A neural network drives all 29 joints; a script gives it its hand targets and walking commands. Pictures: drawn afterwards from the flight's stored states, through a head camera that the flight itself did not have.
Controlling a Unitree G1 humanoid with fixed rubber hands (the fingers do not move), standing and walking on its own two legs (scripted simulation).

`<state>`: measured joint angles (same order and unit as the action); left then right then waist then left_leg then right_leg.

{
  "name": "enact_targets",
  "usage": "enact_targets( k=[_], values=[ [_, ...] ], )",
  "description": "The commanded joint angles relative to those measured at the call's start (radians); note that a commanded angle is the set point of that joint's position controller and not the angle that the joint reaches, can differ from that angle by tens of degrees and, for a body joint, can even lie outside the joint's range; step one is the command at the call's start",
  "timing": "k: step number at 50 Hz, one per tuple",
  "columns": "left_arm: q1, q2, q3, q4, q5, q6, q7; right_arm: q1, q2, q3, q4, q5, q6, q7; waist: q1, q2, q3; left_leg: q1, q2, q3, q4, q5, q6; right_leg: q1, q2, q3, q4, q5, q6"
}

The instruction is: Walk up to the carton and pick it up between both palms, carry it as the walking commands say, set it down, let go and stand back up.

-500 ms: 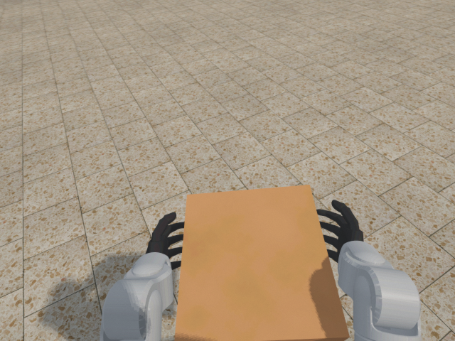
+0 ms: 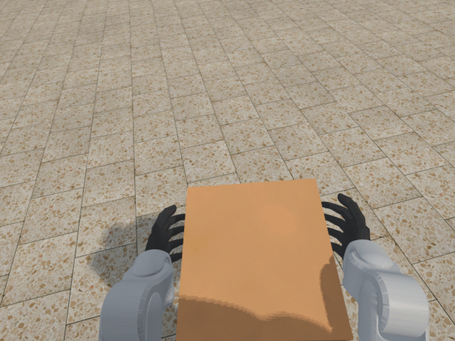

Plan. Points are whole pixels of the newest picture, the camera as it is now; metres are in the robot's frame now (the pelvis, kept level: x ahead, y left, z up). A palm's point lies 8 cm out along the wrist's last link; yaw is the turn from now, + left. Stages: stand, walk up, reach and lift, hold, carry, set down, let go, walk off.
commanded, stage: carry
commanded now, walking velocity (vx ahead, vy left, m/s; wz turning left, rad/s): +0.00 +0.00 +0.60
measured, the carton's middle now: (257, 272) +0.26 -0.02 +0.00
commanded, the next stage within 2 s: none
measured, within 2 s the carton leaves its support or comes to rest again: neither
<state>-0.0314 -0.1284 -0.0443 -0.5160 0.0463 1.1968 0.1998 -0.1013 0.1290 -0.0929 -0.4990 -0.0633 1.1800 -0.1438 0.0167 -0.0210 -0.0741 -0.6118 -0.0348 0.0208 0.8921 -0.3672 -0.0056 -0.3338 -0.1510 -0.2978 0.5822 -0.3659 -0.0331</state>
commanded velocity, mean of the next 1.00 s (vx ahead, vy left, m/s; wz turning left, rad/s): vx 0.00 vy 0.00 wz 0.60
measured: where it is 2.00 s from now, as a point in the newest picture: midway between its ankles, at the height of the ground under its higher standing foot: outside the picture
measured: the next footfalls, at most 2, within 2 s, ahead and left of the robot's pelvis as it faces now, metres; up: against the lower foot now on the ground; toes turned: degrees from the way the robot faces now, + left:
left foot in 0.16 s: +0.05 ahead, +0.18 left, +0.00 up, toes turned +7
left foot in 0.62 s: +0.00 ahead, +0.18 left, +0.00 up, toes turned +25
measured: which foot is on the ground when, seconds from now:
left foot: up 0.00-0.14, down 0.16-0.36, up 0.38-0.60, down 0.62-0.88, up 0.90-1.00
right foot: down 0.00-0.62, up 0.64-0.86, down 0.88-1.00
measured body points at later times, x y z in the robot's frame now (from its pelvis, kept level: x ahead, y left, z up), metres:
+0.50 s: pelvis +0.01 +0.02 -0.01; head +0.05 +0.01 +0.44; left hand +0.21 +0.23 +0.07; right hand +0.32 -0.04 +0.06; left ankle -0.02 +0.16 -0.69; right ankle +0.00 -0.08 -0.73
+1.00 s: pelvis -0.02 +0.02 -0.01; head +0.01 +0.01 +0.44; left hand +0.11 +0.28 +0.07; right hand +0.29 +0.04 +0.07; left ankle -0.08 +0.15 -0.69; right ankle +0.02 -0.05 -0.73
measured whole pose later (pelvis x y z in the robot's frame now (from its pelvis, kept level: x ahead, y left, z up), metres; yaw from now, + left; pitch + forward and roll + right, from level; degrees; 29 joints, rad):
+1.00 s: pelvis -0.02 +0.02 -0.01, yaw +35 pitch +6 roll +2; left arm 0.00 -0.13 -0.02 -0.54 0.03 1.22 0.19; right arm -0.05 0.13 -0.05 -0.51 -0.06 1.18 -0.17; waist 0.00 0.02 -0.08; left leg -0.62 -0.03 -0.01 0.96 -0.39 0.00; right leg -0.42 -0.12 -0.21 0.68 -0.35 -0.03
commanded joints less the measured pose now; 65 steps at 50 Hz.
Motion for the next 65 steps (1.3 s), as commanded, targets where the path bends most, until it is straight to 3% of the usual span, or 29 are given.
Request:
enact_targets(
  k=[1,5,6,7,8,9,12,16,17,19,21,27,29,30,32,34,37,43,44,46,48,49,53,58,60,61,62,63,65],
  values=[
    [-0.421,-0.865,-0.540,-0.224,-0.307,-0.051,-0.155,-0.277,0.897,0.705,-0.092,0.311,0.009,0.116,-0.018,-0.208,-0.248,-0.030,0.054,0.130,-0.006,-0.005,-0.020,0.349,-0.250,0.023,-0.001,0.793,-0.019],
    [-0.401,-0.880,-0.545,-0.213,-0.313,-0.047,-0.155,-0.273,0.903,0.701,-0.101,0.308,0.012,0.114,-0.012,-0.236,-0.314,0.086,0.029,0.162,-0.268,0.030,0.006,0.396,-0.244,-0.003,0.157,0.810,0.027],
    [-0.435,-0.873,-0.553,-0.222,-0.319,-0.047,-0.157,-0.272,0.912,0.697,-0.089,0.306,0.012,0.116,-0.037,-0.164,-0.304,0.193,0.028,0.126,-0.412,0.145,0.013,0.322,-0.227,-0.016,0.261,0.739,0.064],
    [-0.418,-0.856,-0.549,-0.209,-0.310,-0.039,-0.153,-0.263,0.909,0.687,-0.075,0.305,0.017,0.117,-0.047,-0.072,-0.277,0.334,0.091,-0.022,-0.418,0.398,0.044,0.122,-0.184,0.001,0.355,0.480,0.110],
    [-0.411,-0.857,-0.557,-0.197,-0.305,-0.031,-0.151,-0.273,0.877,0.666,-0.063,0.290,0.023,0.117,-0.040,0.141,-0.219,0.476,0.287,-0.370,-0.397,0.784,0.123,-0.205,-0.081,0.010,0.501,-0.161,0.157],
    [-0.416,-0.835,-0.540,-0.183,-0.295,-0.020,-0.151,-0.245,0.867,0.661,-0.027,0.279,0.029,0.111,-0.031,0.290,-0.215,0.497,0.360,-0.583,-0.399,1.088,0.210,-0.325,0.024,0.111,0.582,-0.456,0.187],
    [-0.476,-0.932,-0.605,-0.210,-0.352,-0.033,-0.172,-0.276,0.938,0.689,-0.077,0.319,0.005,0.128,-0.043,0.206,-0.279,0.550,0.294,-0.452,-0.361,0.918,0.217,-0.334,0.016,0.266,0.448,-0.336,0.130],
    [-0.515,-0.974,-0.624,-0.272,-0.377,-0.058,-0.169,-0.304,0.971,0.701,-0.131,0.320,-0.020,0.130,-0.018,0.181,-0.333,0.312,0.171,-0.283,-0.292,0.867,0.093,0.091,0.052,0.169,-0.032,-0.015,0.091],
    [-0.436,-0.945,-0.593,-0.226,-0.359,-0.050,-0.166,-0.231,0.945,0.681,-0.085,0.307,-0.012,0.121,-0.009,0.137,-0.385,0.195,0.129,-0.204,-0.199,0.802,0.044,0.296,-0.014,0.181,-0.150,0.109,0.071],
    [-0.424,-0.937,-0.581,-0.222,-0.343,-0.061,-0.171,-0.248,0.944,0.708,-0.119,0.308,-0.007,0.128,-0.018,-0.323,-0.354,-0.204,0.003,0.017,0.151,-0.205,-0.038,0.505,-0.437,0.473,-0.107,0.799,-0.092],
    [-0.395,-0.912,-0.544,-0.210,-0.327,-0.061,-0.170,-0.304,0.941,0.749,-0.146,0.332,-0.012,0.123,-0.016,-0.220,-0.319,-0.201,0.077,0.028,0.228,-0.179,-0.027,0.499,-0.385,0.315,-0.030,1.089,-0.072],
    [-0.390,-0.885,-0.533,-0.232,-0.334,-0.056,-0.169,-0.264,0.936,0.736,-0.133,0.331,0.001,0.114,0.000,-0.290,-0.302,0.044,0.045,0.158,-0.145,-0.032,-0.002,0.401,-0.259,0.050,0.048,0.872,0.010],
    [-0.370,-0.874,-0.540,-0.218,-0.327,-0.049,-0.165,-0.224,0.920,0.717,-0.118,0.323,0.006,0.116,-0.025,-0.223,-0.353,0.216,0.026,0.161,-0.364,0.106,0.009,0.346,-0.243,0.008,0.216,0.818,0.054],
    [-0.394,-0.863,-0.550,-0.225,-0.326,-0.045,-0.163,-0.240,0.933,0.712,-0.106,0.328,0.009,0.121,-0.047,-0.123,-0.314,0.333,0.074,0.035,-0.485,0.270,0.030,0.183,-0.215,0.024,0.321,0.616,0.097],
    [-0.408,-0.843,-0.559,-0.219,-0.310,-0.026,-0.155,-0.222,0.882,0.672,-0.052,0.306,0.019,0.118,-0.026,0.283,-0.219,0.564,0.383,-0.507,-0.390,1.173,0.170,-0.346,0.010,0.079,0.570,-0.401,0.176],
    [-0.423,-0.882,-0.594,-0.226,-0.331,-0.022,-0.159,-0.202,0.892,0.666,-0.065,0.320,0.017,0.132,-0.043,0.256,-0.278,0.567,0.328,-0.477,-0.400,1.004,0.207,-0.335,0.027,0.237,0.558,-0.384,0.145],
    [-0.505,-0.956,-0.617,-0.253,-0.356,-0.041,-0.167,-0.293,0.959,0.687,-0.112,0.345,-0.008,0.145,-0.043,0.231,-0.259,0.476,0.251,-0.410,-0.474,0.655,0.193,-0.264,0.066,0.226,0.422,-0.247,0.121],
    [-0.437,-0.942,-0.576,-0.210,-0.359,-0.030,-0.162,-0.258,0.924,0.691,-0.123,0.325,0.003,0.131,-0.021,0.195,-0.358,0.283,0.189,-0.346,-0.420,0.690,0.092,0.185,0.082,0.182,-0.101,0.007,0.096],
    [-0.410,-0.923,-0.562,-0.192,-0.349,-0.025,-0.161,-0.222,0.905,0.677,-0.096,0.310,0.009,0.125,-0.017,0.170,-0.367,0.126,0.126,-0.267,-0.386,0.538,0.035,0.371,0.016,0.196,-0.177,0.052,0.081],
    [-0.397,-0.905,-0.532,-0.154,-0.325,-0.033,-0.167,-0.268,0.891,0.695,-0.114,0.310,0.018,0.127,-0.022,-0.344,-0.301,-0.141,0.003,0.002,0.106,-0.169,-0.035,0.406,-0.447,0.533,-0.263,0.296,-0.065],
    [-0.391,-0.910,-0.529,-0.154,-0.316,-0.036,-0.169,-0.313,0.901,0.727,-0.140,0.326,0.009,0.127,-0.023,-0.135,-0.242,-0.156,0.083,-0.007,0.297,-0.142,-0.024,0.349,-0.385,0.368,-0.161,0.604,-0.074],
    [-0.399,-0.896,-0.514,-0.174,-0.317,-0.041,-0.172,-0.319,0.914,0.740,-0.142,0.337,0.007,0.125,-0.022,-0.122,-0.251,-0.158,0.092,0.001,0.285,-0.102,-0.014,0.375,-0.332,0.291,-0.134,0.684,-0.050],
    [-0.380,-0.857,-0.487,-0.191,-0.324,-0.043,-0.171,-0.295,0.929,0.749,-0.117,0.340,0.019,0.108,-0.017,-0.267,-0.247,-0.079,0.065,0.123,0.146,-0.065,-0.026,0.375,-0.267,0.123,-0.076,0.835,-0.011],
    [-0.382,-0.854,-0.511,-0.205,-0.320,-0.035,-0.167,-0.266,0.903,0.711,-0.109,0.328,0.025,0.111,0.001,-0.246,-0.291,0.096,0.070,0.140,-0.181,-0.059,0.004,0.348,-0.304,0.065,0.005,0.703,0.008],
    [-0.402,-0.852,-0.529,-0.186,-0.320,-0.029,-0.162,-0.242,0.905,0.692,-0.070,0.313,0.027,0.114,-0.025,-0.171,-0.278,0.242,0.064,0.112,-0.454,0.125,0.007,0.261,-0.268,0.013,0.125,0.553,0.071],
    [-0.416,-0.835,-0.532,-0.194,-0.311,-0.024,-0.156,-0.243,0.906,0.672,-0.052,0.313,0.032,0.118,-0.038,-0.025,-0.253,0.390,0.147,-0.076,-0.496,0.304,0.047,0.054,-0.225,0.029,0.228,0.223,0.126],
    [-0.414,-0.829,-0.541,-0.197,-0.313,-0.019,-0.152,-0.212,0.877,0.653,-0.020,0.298,0.032,0.116,-0.036,0.231,-0.208,0.498,0.380,-0.436,-0.470,0.713,0.132,-0.247,-0.091,0.003,0.395,-0.300,0.174],
    [-0.380,-0.824,-0.526,-0.153,-0.296,-0.007,-0.151,-0.188,0.854,0.647,-0.013,0.296,0.037,0.115,-0.031,0.289,-0.175,0.480,0.397,-0.538,-0.457,0.966,0.182,-0.337,-0.008,0.119,0.510,-0.430,0.196],
    [-0.449,-0.886,-0.582,-0.195,-0.345,-0.013,-0.165,-0.242,0.889,0.662,-0.071,0.305,0.023,0.123,-0.048,0.262,-0.246,0.544,0.324,-0.433,-0.399,0.963,0.219,-0.338,0.008,0.197,0.498,-0.337,0.156]
  ],
)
